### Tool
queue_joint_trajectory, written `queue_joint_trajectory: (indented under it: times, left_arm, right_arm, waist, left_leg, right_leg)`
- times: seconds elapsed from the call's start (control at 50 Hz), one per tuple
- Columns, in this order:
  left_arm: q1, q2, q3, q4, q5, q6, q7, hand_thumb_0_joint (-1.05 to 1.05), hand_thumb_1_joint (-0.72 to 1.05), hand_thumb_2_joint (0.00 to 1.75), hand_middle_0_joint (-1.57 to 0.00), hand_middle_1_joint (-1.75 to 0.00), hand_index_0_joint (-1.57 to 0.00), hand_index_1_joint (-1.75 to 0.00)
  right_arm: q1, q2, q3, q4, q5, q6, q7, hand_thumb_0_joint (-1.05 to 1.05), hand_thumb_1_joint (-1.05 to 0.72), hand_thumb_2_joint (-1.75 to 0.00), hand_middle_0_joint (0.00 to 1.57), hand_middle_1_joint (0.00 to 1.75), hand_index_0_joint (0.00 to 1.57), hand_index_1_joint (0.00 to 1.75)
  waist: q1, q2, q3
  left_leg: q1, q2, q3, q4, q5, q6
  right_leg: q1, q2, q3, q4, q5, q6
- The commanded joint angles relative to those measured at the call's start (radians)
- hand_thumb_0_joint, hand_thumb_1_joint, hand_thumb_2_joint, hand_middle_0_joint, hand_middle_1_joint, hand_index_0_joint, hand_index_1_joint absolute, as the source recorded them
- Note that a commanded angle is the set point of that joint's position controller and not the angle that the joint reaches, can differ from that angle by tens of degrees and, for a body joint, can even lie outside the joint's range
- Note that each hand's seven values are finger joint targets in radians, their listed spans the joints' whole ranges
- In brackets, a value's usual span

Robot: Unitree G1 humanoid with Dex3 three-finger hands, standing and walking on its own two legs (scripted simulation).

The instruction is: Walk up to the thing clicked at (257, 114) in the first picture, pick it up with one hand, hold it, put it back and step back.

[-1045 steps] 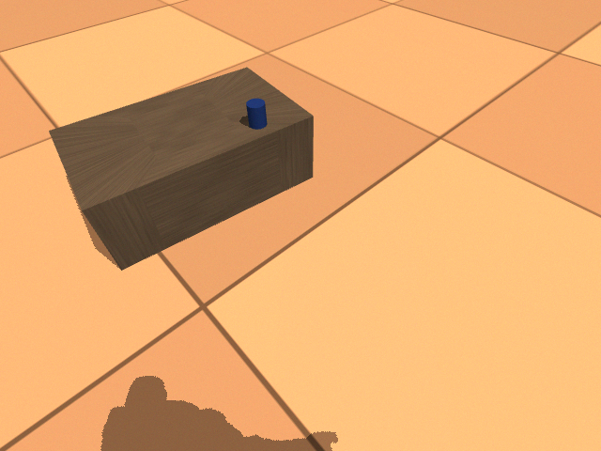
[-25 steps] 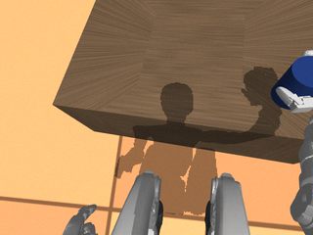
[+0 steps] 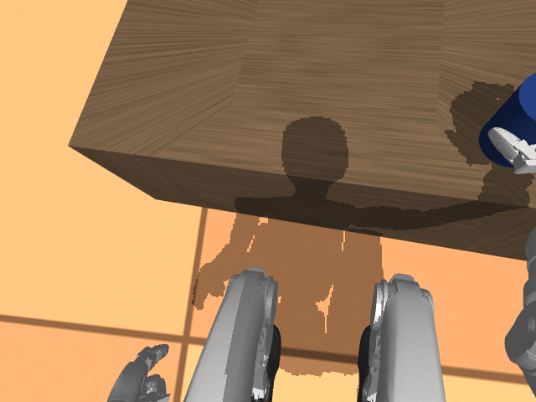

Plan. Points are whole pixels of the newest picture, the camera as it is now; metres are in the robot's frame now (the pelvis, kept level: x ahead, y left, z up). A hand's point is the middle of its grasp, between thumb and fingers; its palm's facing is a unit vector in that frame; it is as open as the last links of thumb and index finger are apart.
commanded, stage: lower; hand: right
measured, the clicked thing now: (531, 122) +0.49 -0.28 -0.01
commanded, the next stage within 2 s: loosen in 0.92 s
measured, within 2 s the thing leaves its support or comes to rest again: rests again in 0.70 s
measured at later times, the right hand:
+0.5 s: hand (522, 132) +0.49 -0.28 -0.04, palm faces +0.33 +0.94 +0.00, open 10.7 cm
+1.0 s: hand (518, 137) +0.49 -0.29 -0.05, palm faces +0.33 +0.94 +0.01, open 10.7 cm
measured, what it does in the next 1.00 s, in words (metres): lowers itself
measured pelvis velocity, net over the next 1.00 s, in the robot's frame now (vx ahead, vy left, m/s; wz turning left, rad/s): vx -0.01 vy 0.01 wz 0.02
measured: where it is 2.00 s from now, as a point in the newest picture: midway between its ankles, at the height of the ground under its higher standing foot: (315, 387)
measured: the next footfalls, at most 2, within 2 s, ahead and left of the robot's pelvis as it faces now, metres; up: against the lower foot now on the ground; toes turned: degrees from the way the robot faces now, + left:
none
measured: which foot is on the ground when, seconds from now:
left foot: down 0.00-1.00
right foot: down 0.00-1.00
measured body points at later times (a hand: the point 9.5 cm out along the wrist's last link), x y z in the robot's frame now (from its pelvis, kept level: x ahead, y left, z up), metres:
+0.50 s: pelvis -0.01 +0.01 -0.04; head +0.21 -0.04 +0.35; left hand +0.09 +0.28 -0.16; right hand +0.47 -0.33 -0.03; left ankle +0.06 +0.12 -0.44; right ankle +0.08 -0.13 -0.44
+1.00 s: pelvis -0.01 +0.01 -0.06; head +0.21 -0.04 +0.33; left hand +0.09 +0.28 -0.18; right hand +0.47 -0.34 -0.05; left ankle +0.06 +0.12 -0.44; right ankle +0.08 -0.13 -0.44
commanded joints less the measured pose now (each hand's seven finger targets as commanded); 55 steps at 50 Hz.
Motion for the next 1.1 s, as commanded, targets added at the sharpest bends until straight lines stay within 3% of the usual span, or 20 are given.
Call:
queue_joint_trajectory:
  times: [0.0,0.18,0.24,0.28,0.3,0.34,0.44,0.5,0.6,0.64,0.74,0.82,0.84,0.9,0.92,0.94,0.96,0.98,1.02,1.08]
  left_arm:
    - [0.153,0.215,0.077,-0.052,-0.001,-0.008,0.017,0.00,0.90,0.91,-0.20,-0.30,-0.20,-0.30]
    - [0.166,0.210,0.068,-0.050,-0.001,-0.006,0.019,0.00,0.90,0.91,-0.20,-0.30,-0.20,-0.30]
    - [0.164,0.217,0.069,-0.057,-0.001,-0.004,0.019,0.00,0.90,0.91,-0.20,-0.30,-0.20,-0.30]
    - [0.163,0.215,0.069,-0.050,-0.001,-0.004,0.019,0.00,0.90,0.91,-0.20,-0.30,-0.20,-0.30]
    - [0.162,0.225,0.070,-0.052,-0.003,-0.005,0.020,0.00,0.90,0.91,-0.20,-0.30,-0.20,-0.30]
    - [0.161,0.217,0.069,-0.051,-0.002,-0.005,0.023,0.00,0.90,0.91,-0.20,-0.30,-0.20,-0.30]
    - [0.169,0.232,0.076,-0.042,-0.002,-0.006,0.026,0.00,0.90,0.91,-0.20,-0.30,-0.20,-0.30]
    - [0.158,0.227,0.069,-0.043,-0.002,-0.005,0.027,0.00,0.90,0.90,-0.20,-0.30,-0.20,-0.30]
    - [0.163,0.222,0.067,-0.041,-0.001,-0.006,0.030,0.00,0.90,0.91,-0.20,-0.30,-0.19,-0.30]
    - [0.171,0.237,0.076,-0.038,-0.002,-0.006,0.030,0.00,0.90,0.91,-0.20,-0.30,-0.20,-0.30]
    - [0.171,0.225,0.068,-0.035,0.000,-0.001,0.030,0.00,0.89,0.91,-0.20,-0.30,-0.19,-0.30]
    - [0.165,0.224,0.065,-0.037,0.001,0.002,0.028,0.00,0.89,0.91,-0.20,-0.30,-0.20,-0.30]
    - [0.161,0.225,0.066,-0.043,0.002,0.002,0.028,0.00,0.89,0.91,-0.20,-0.30,-0.19,-0.30]
    - [0.164,0.227,0.065,-0.044,0.003,0.003,0.027,0.00,0.89,0.90,-0.20,-0.30,-0.19,-0.30]
    - [0.158,0.226,0.066,-0.038,0.006,0.003,0.026,0.00,0.89,0.91,-0.20,-0.30,-0.19,-0.30]
    - [0.159,0.229,0.067,-0.043,0.005,0.003,0.026,0.00,0.89,0.91,-0.20,-0.30,-0.19,-0.30]
    - [0.163,0.228,0.064,-0.040,0.005,0.004,0.028,0.00,0.90,0.90,-0.20,-0.30,-0.19,-0.30]
    - [0.159,0.226,0.064,-0.043,0.005,0.005,0.027,0.00,0.89,0.91,-0.20,-0.29,-0.19,-0.30]
    - [0.155,0.232,0.063,-0.046,0.005,0.004,0.028,0.00,0.89,0.90,-0.21,-0.30,-0.21,-0.30]
    - [0.156,0.236,0.065,-0.052,0.000,0.007,0.030,0.00,0.94,0.87,-0.20,-0.31,-0.21,-0.29]
  right_arm:
    - [-0.349,-0.266,-0.011,-0.207,0.007,-0.065,-0.007,0.00,-0.16,-1.30,1.25,1.41,1.29,1.41]
    - [-0.351,-0.293,-0.027,-0.185,0.007,-0.051,-0.004,0.00,-0.18,-1.31,1.26,1.42,1.30,1.42]
    - [-0.368,-0.327,-0.046,-0.196,0.008,-0.050,-0.002,0.00,-0.17,-1.32,1.26,1.43,1.31,1.43]
    - [-0.396,-0.308,-0.033,-0.214,0.015,-0.051,0.005,0.00,-0.18,-1.31,1.25,1.42,1.30,1.42]
    - [-0.372,-0.332,-0.048,-0.185,0.011,-0.045,0.006,0.00,-0.18,-1.32,1.26,1.42,1.30,1.42]
    - [-0.396,-0.327,-0.035,-0.218,0.012,-0.046,0.012,0.00,-0.17,-1.30,1.24,1.40,1.28,1.40]
    - [-0.375,-0.338,-0.049,-0.196,0.014,-0.034,0.018,0.00,-0.16,-1.28,1.23,1.39,1.28,1.39]
    - [-0.388,-0.359,-0.059,-0.216,0.016,-0.033,0.017,0.00,-0.16,-1.28,1.23,1.39,1.28,1.39]
    - [-0.366,-0.330,-0.044,-0.203,0.023,-0.023,0.019,0.00,-0.15,-1.26,1.24,1.38,1.28,1.38]
    - [-0.337,-0.354,-0.071,-0.197,0.021,-0.017,0.021,0.00,-0.15,-1.27,1.24,1.38,1.28,1.38]
    - [-0.366,-0.349,-0.056,-0.237,0.023,-0.019,0.026,0.00,-0.16,-1.28,1.25,1.40,1.29,1.40]
    - [-0.354,-0.342,-0.061,-0.211,0.023,-0.019,0.029,0.00,-0.16,-1.26,1.23,1.38,1.28,1.38]
    - [-0.347,-0.354,-0.068,-0.213,0.022,-0.019,0.027,0.00,-0.15,-1.26,1.23,1.38,1.28,1.38]
    - [-0.355,-0.352,-0.065,-0.222,0.020,-0.016,0.023,0.00,-0.14,-1.26,1.22,1.37,1.27,1.37]
    - [-0.363,-0.328,-0.044,-0.224,0.019,-0.016,0.028,0.00,-0.13,-1.25,1.22,1.36,1.26,1.36]
    - [-0.355,-0.351,-0.057,-0.234,0.017,-0.015,0.026,0.00,-0.13,-1.24,1.22,1.36,1.26,1.36]
    - [-0.358,-0.341,-0.046,-0.197,0.012,-0.010,0.025,0.00,-0.14,-1.24,1.22,1.36,1.26,1.36]
    - [-0.338,-0.324,-0.039,-0.173,0.014,-0.007,0.026,0.00,-0.11,-1.22,1.20,1.34,1.24,1.34]
    - [-0.360,-0.356,-0.058,-0.217,0.016,-0.012,0.024,0.00,-0.06,-1.15,1.23,1.31,1.27,1.31]
    - [-0.343,-0.327,-0.036,-0.188,0.019,0.002,0.024,0.00,0.09,-0.91,1.11,1.07,1.13,1.07]
  waist:
    - [-0.003,-0.191,-0.634]
    - [-0.005,-0.167,-0.644]
    - [-0.010,-0.171,-0.663]
    - [0.000,-0.178,-0.657]
    - [-0.010,-0.178,-0.652]
    - [-0.003,-0.165,-0.658]
    - [-0.003,-0.171,-0.660]
    - [-0.017,-0.187,-0.649]
    - [-0.007,-0.172,-0.645]
    - [-0.014,-0.152,-0.662]
    - [-0.014,-0.185,-0.666]
    - [-0.003,-0.156,-0.639]
    - [-0.017,-0.166,-0.638]
    - [-0.016,-0.177,-0.647]
    - [-0.008,-0.189,-0.634]
    - [-0.017,-0.198,-0.651]
    - [-0.001,-0.179,-0.627]
    - [-0.003,-0.161,-0.605]
    - [-0.011,-0.176,-0.621]
    - [-0.006,-0.151,-0.613]
  left_leg:
    - [0.197,-0.024,0.015,-0.208,0.225,0.047]
    - [0.195,-0.025,0.011,-0.164,0.269,0.041]
    - [0.197,-0.026,0.006,-0.156,0.254,0.042]
    - [0.180,-0.026,0.007,-0.152,0.233,0.042]
    - [0.182,-0.026,0.007,-0.150,0.229,0.042]
    - [0.185,-0.027,0.002,-0.156,0.220,0.039]
    - [0.174,-0.030,0.008,-0.135,0.228,0.039]
    - [0.155,-0.031,0.009,-0.123,0.199,0.044]
    - [0.160,-0.033,0.007,-0.120,0.230,0.040]
    - [0.177,-0.033,0.012,-0.109,0.247,0.037]
    - [0.169,-0.032,0.011,-0.088,0.283,0.039]
    - [0.152,-0.035,0.018,-0.078,0.260,0.039]
    - [0.149,-0.036,0.013,-0.082,0.253,0.040]
    - [0.140,-0.035,0.014,-0.078,0.240,0.041]
    - [0.116,-0.036,0.017,-0.073,0.232,0.041]
    - [0.124,-0.037,0.016,-0.072,0.248,0.042]
    - [0.118,-0.038,0.020,-0.073,0.230,0.041]
    - [0.115,-0.038,0.019,-0.076,0.210,0.041]
    - [0.107,-0.038,0.024,-0.069,0.192,0.042]
    - [0.116,-0.038,0.024,-0.082,0.180,0.042]
  right_leg:
    - [0.546,0.024,-0.004,-0.207,0.171,-0.030]
    - [0.484,0.021,-0.018,-0.138,0.206,-0.036]
    - [0.457,0.020,-0.025,-0.121,0.187,-0.037]
    - [0.441,0.022,-0.024,-0.115,0.163,-0.038]
    - [0.439,0.022,-0.025,-0.113,0.159,-0.037]
    - [0.414,0.020,-0.031,-0.097,0.143,-0.040]
    - [0.416,0.016,-0.029,-0.083,0.152,-0.039]
    - [0.396,0.017,-0.030,-0.087,0.129,-0.036]
    - [0.379,0.014,-0.034,-0.059,0.151,-0.040]
    - [0.386,0.012,-0.028,-0.057,0.172,-0.039]
    - [0.389,0.011,-0.030,-0.036,0.210,-0.037]
    - [0.352,0.010,-0.024,-0.030,0.186,-0.039]
    - [0.348,0.010,-0.030,-0.030,0.178,-0.040]
    - [0.358,0.011,-0.031,-0.029,0.167,-0.038]
    - [0.364,0.010,-0.029,-0.027,0.160,-0.037]
    - [0.382,0.009,-0.031,-0.027,0.176,-0.036]
    - [0.354,0.009,-0.028,-0.025,0.154,-0.037]
    - [0.325,0.009,-0.030,-0.026,0.132,-0.038]
    - [0.328,0.010,-0.026,-0.028,0.115,-0.036]
    - [0.331,0.011,-0.029,-0.034,0.101,-0.037]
